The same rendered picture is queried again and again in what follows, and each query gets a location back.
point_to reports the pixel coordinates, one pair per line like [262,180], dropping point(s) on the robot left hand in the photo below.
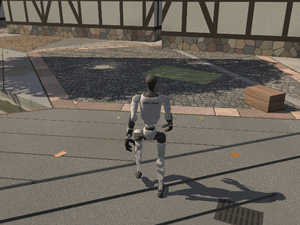
[127,144]

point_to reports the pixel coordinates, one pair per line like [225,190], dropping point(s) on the right robot forearm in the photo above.
[170,122]

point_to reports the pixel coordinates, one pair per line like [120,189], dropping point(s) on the left robot forearm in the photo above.
[130,128]

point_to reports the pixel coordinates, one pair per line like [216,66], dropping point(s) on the robot head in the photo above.
[151,81]

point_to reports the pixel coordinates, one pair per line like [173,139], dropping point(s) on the robot right hand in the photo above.
[169,129]

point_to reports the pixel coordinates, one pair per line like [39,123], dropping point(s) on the left robot upper arm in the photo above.
[134,107]

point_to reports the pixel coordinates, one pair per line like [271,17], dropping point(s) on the right robot upper arm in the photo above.
[167,107]

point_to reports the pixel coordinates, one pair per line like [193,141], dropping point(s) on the left robot shin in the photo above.
[138,157]

